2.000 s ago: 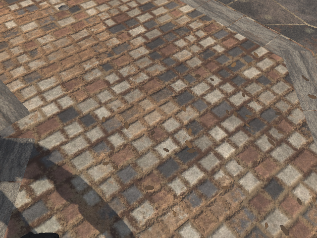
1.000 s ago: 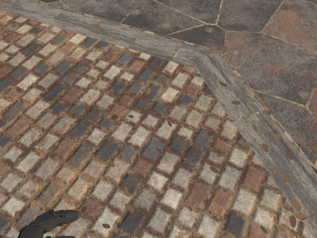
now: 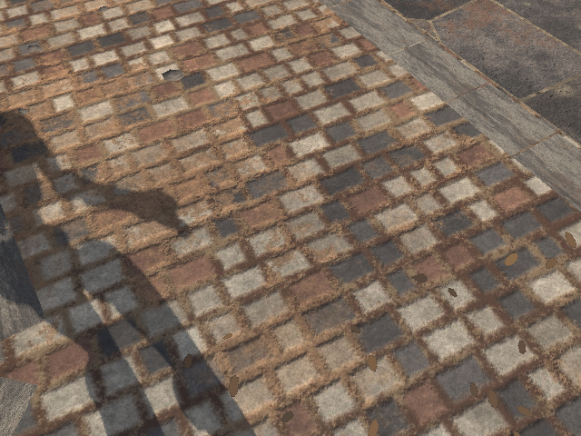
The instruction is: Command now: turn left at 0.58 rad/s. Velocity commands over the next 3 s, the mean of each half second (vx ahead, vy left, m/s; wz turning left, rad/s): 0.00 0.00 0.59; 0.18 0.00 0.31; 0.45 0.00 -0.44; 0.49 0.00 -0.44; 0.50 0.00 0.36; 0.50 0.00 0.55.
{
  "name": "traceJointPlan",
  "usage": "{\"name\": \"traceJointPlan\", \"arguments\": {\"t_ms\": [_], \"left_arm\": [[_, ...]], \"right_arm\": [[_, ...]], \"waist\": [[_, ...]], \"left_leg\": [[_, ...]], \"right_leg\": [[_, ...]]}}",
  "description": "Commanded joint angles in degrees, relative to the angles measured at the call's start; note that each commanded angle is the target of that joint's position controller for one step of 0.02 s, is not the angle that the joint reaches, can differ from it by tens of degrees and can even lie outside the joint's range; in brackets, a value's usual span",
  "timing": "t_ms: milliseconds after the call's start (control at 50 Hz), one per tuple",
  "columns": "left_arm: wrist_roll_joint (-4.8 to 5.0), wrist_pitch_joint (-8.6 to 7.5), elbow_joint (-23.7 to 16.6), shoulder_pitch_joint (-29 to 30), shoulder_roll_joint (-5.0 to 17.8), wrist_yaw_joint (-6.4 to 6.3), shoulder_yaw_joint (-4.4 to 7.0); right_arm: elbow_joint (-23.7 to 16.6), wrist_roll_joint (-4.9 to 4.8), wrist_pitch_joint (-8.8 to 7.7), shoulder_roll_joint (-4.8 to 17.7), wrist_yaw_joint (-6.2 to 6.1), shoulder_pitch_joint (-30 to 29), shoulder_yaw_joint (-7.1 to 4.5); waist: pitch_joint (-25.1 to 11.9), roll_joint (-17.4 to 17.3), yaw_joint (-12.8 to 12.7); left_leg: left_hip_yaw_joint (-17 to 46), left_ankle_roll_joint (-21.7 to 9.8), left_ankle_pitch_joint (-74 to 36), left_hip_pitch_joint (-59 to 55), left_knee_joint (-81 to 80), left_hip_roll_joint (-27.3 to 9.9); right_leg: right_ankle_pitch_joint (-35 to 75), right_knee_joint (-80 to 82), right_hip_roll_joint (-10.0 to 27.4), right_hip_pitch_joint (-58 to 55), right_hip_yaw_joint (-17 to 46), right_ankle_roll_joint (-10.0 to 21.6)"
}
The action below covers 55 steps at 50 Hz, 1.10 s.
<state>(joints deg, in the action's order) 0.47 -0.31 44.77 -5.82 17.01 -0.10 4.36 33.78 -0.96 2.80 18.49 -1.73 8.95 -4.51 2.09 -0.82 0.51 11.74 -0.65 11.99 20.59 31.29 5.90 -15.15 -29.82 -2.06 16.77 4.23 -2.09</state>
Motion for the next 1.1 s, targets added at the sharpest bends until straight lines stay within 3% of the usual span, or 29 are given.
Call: {"name": "traceJointPlan", "arguments": {"t_ms": [20,40,60,100,140,180,260,360,400,420,440,460,480,500,520,540,640,680,720,820,880,900,920,940,960,980,1000,1040,1100], "left_arm": [[-1.46,-0.58,-2.7,-3.7,13.6,-0.47,3.53],[-3.07,-0.74,-3.3,-3.2,12.4,-0.27,3.21],[-2.8,-1.0,-4.8,0.0,9.5,-0.52,2.28],[-0.99,-0.73,-5.6,3.6,6.2,-1.29,1.39],[-0.61,-0.25,-5.4,2.2,6.1,-2.04,1.02],[-1.11,0.34,-5.0,-0.9,6.8,-2.58,1.23],[-0.96,1.04,-4.9,-2.6,9.7,-2.31,2.26],[0.42,1.07,-4.8,-1.5,11.9,-0.96,3.06],[1.59,0.89,-4.6,-0.3,11.6,-0.77,3.0],[1.57,0.66,-3.4,-3.0,9.5,-0.57,2.48],[-0.58,0.55,-3.7,-4.6,6.2,-0.3,1.53],[-2.43,0.38,-7.8,0.1,4.2,-0.86,0.51],[-1.42,0.43,-8.1,3.2,7.4,-1.3,1.53],[-0.3,0.62,-7.9,2.6,8.3,-1.34,1.91],[-0.37,0.73,-6.6,1.0,8.5,-1.6,2.25],[-0.88,0.84,-6.2,0.6,9.0,-1.91,2.49],[-0.58,0.72,-6.0,-0.1,6.3,-1.51,1.67],[-0.42,0.37,-6.6,1.1,6.0,-1.09,1.35],[0.1,-0.41,-7.1,2.2,6.4,-0.31,1.32],[0.76,-3.04,-6.7,1.2,5.6,1.57,0.52],[1.16,-4.28,-4.6,-4.0,4.7,1.96,0.14],[1.05,-4.6,-3.6,-7.3,5.1,1.81,0.15],[0.74,-4.91,-2.5,-12.4,7.4,1.48,0.42],[0.12,-4.88,-1.8,-15.6,14.0,1.62,1.87],[-0.31,-5.07,-1.8,-17.4,13.2,2.02,1.92],[-0.06,-5.29,-2.3,-16.0,10.6,1.79,1.11],[0.04,-5.28,-3.0,-15.5,9.4,1.54,0.72],[0.37,-4.61,-3.3,-15.8,8.2,0.66,0.29],[0.61,-3.24,-3.3,-16.7,7.5,-0.67,0.08]], "right_arm": [[-4.8,0.14,-0.49,3.7,-0.22,1.9,-1.1],[-5.2,0.58,-1.08,8.1,-0.25,1.6,-2.49],[-3.9,0.46,-1.14,11.5,-0.13,2.8,-3.71],[-1.6,0.28,-0.19,9.7,-0.18,4.3,-3.82],[-2.1,-0.16,0.29,7.0,0.15,3.4,-2.97],[-3.7,-0.71,0.14,5.4,0.37,0.0,-2.22],[-5.6,-0.07,0.06,3.8,1.1,-2.4,-1.12],[-5.7,-0.28,0.73,4.9,2.13,-0.2,-1.48],[-4.6,-0.21,0.97,4.8,2.46,3.3,-1.95],[-3.7,-0.04,0.95,6.3,2.04,5.7,-2.72],[-3.9,-0.18,0.68,11.8,1.21,8.0,-4.3],[-5.7,1.5,-0.37,16.6,1.21,7.7,-4.7],[-5.3,2.5,-1.89,13.2,1.84,8.5,-3.88],[-4.6,2.24,-2.82,11.4,1.8,5.8,-3.05],[-4.5,1.24,-3.06,10.2,1.47,2.5,-2.84],[-4.8,0.37,-2.86,8.9,1.1,0.1,-2.31],[-4.7,0.74,-2.3,8.7,0.04,0.3,-1.74],[-4.0,0.19,-2.15,9.0,-0.19,2.2,-1.94],[-3.6,0.17,-2.33,9.4,-0.04,2.8,-1.94],[-1.3,0.69,-3.29,8.4,1.08,4.9,-0.85],[-0.5,0.89,-3.74,7.2,1.58,4.1,-0.02],[-0.5,1.19,-4.1,5.5,1.6,3.7,0.59],[-1.3,1.6,-4.64,2.2,1.63,2.1,1.6],[-4.0,0.94,-5.83,1.8,1.56,1.5,1.42],[-5.0,-0.41,-6.94,6.2,1.09,-2.5,0.29],[-4.6,-1.09,-7.76,7.5,1.31,-2.5,-0.25],[-3.7,-0.47,-8.28,6.5,1.62,-2.6,-0.05],[-3.8,1.07,-9.21,5.4,2.28,-4.4,-0.12],[-3.8,1.26,-9.71,1.3,3.15,-6.9,1.0]], "waist": [[-7.7,11.2,1.4],[-6.0,15.9,0.2],[-4.8,10.7,1.1],[-3.0,8.2,1.9],[-2.1,8.4,0.5],[-2.7,9.5,-1.9],[-5.1,10.5,-3.8],[-5.4,11.5,-2.6],[-5.8,10.2,0.1],[-6.6,6.6,0.7],[-7.5,-6.7,0.4],[-7.3,-17.9,1.0],[-10.1,-10.9,4.1],[-7.6,-9.6,1.9],[-6.2,-7.0,0.2],[-5.4,-6.6,-0.6],[-7.2,-6.7,-0.8],[-7.4,-7.2,0.4],[-5.1,-9.3,1.3],[-3.0,-8.9,2.6],[-1.6,-6.4,-0.6],[-1.9,-5.2,-2.1],[-2.4,1.5,-3.5],[-0.7,13.3,-2.2],[3.5,13.3,-4.9],[5.1,9.8,-4.0],[4.2,9.0,-3.9],[2.8,7.3,-4.2],[1.0,7.6,-4.4]], "left_leg": [[1.8,-1.8,15.7,8.0,11.3,-0.3],[-2.0,1.1,25.6,13.2,24.4,0.8],[-1.1,2.1,22.0,12.9,32.4,-2.0],[-2.7,4.0,15.0,14.3,37.8,-2.9],[-5.1,5.6,11.7,15.6,38.8,-3.6],[-7.5,6.5,10.3,17.1,33.5,-4.9],[-10.3,6.8,11.8,12.1,22.0,-7.9],[-14.3,3.9,9.4,1.8,8.6,-7.5],[-16.0,0.9,1.4,-5.3,-2.9,-6.1],[-14.5,-1.1,-4.8,-12.5,-8.2,-5.3],[-0.4,-5.1,-23.1,-22.7,-10.6,-14.7],[19.5,-17.6,-32.7,-22.7,-10.7,-28.3],[18.3,-21.2,-29.9,-20.3,-12.0,-28.4],[12.4,-18.0,-26.3,-17.8,-12.0,-24.9],[8.3,-14.4,-21.2,-16.3,-11.8,-20.9],[6.7,-12.5,-20.9,-15.2,-11.5,-19.2],[6.0,-12.5,-21.2,-13.9,-11.1,-16.3],[8.9,-12.6,-1.5,-14.0,-13.2,-15.3],[12.7,-12.9,14.1,-12.2,-15.8,-15.7],[13.5,-12.5,19.7,-8.2,-15.8,-16.5],[11.0,-10.5,22.5,-2.1,-13.0,-14.7],[8.9,-8.9,21.7,0.3,-9.5,-13.1],[2.7,-5.7,18.4,5.4,2.7,-9.2],[-8.6,-1.6,17.8,17.9,16.0,-1.8],[-7.3,-0.5,23.7,26.3,25.0,-3.4],[-5.3,-0.8,18.7,28.7,28.6,-6.2],[-5.7,-0.8,14.0,29.2,29.3,-7.0],[-6.8,0.2,6.4,28.4,25.5,-8.2],[-10.1,3.0,-0.1,20.1,14.8,-6.1]], "right_leg": [[15.8,12.1,18.7,-13.5,17.2,9.2],[19.9,14.0,26.0,-8.7,26.2,17.9],[19.1,13.6,24.6,-7.0,21.8,18.0],[15.1,12.1,17.5,-7.6,11.4,13.3],[18.1,12.2,15.6,-8.6,6.2,13.4],[20.2,12.3,15.8,-13.1,4.0,14.3],[23.9,11.6,18.5,-16.4,1.2,15.2],[25.3,9.4,20.2,-13.0,-2.3,13.8],[22.6,4.7,19.4,-10.7,-4.8,10.7],[17.0,-0.9,17.3,-6.5,-7.7,7.2],[0.2,-15.3,11.7,6.0,-13.0,1.7],[-23.7,-28.1,3.1,20.9,-10.3,-2.0],[-24.4,-37.5,3.5,21.0,-2.2,-2.0],[-19.5,-39.3,4.6,21.2,-0.7,-1.3],[-14.3,-37.6,5.3,20.9,-0.3,-1.1],[-10.6,-35.8,5.4,20.7,-0.1,-1.4],[-4.1,-28.3,2.5,15.9,-0.7,-3.3],[-2.8,-21.1,2.0,15.1,-0.5,-3.0],[-3.4,-15.5,1.8,14.3,-0.4,-2.1],[-4.5,-6.8,2.5,5.9,-3.9,1.2],[-0.5,1.9,1.2,-4.7,-5.7,4.6],[-1.7,3.3,2.5,-8.9,-3.1,5.9],[-6.5,8.3,9.8,-13.5,7.7,8.7],[-18.4,16.4,19.3,-18.0,28.6,16.8],[-24.1,20.7,24.4,-17.2,40.1,21.7],[-24.1,20.2,23.1,-17.5,37.2,20.5],[-20.5,20.0,19.9,-19.0,32.4,18.7],[-6.9,19.3,16.0,-20.4,24.3,16.1],[6.5,19.0,11.1,-16.1,15.3,14.6]]}}
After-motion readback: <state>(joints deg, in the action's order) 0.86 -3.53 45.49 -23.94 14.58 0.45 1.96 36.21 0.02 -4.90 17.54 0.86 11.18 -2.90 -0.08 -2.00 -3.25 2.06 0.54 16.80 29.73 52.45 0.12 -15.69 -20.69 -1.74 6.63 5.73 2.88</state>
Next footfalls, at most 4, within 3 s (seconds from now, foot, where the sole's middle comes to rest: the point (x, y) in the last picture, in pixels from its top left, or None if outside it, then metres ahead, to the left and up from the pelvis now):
0.44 left None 0.00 0.14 -0.77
0.92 right None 0.11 -0.05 -0.77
1.32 left None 0.28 0.28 -0.77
1.80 right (285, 371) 0.61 0.04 -0.77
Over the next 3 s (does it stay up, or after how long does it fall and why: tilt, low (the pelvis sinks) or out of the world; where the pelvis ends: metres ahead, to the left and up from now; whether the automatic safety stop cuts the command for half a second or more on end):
stays up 1.13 0.18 0.01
